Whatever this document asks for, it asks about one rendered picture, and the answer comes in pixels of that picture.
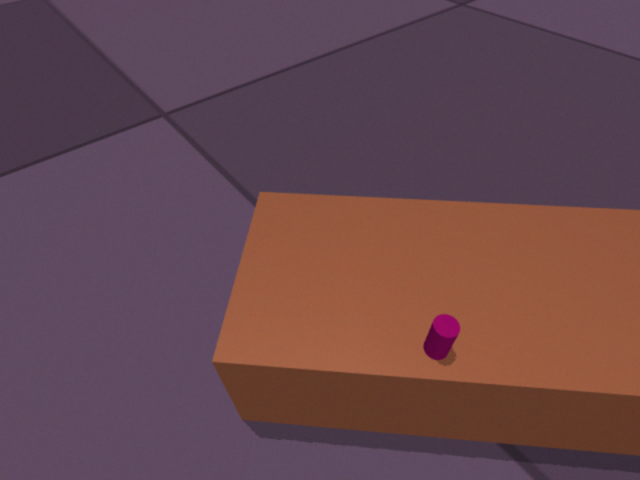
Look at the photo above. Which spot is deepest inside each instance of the can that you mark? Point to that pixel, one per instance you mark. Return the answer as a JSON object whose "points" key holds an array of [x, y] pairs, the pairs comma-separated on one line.
{"points": [[442, 334]]}

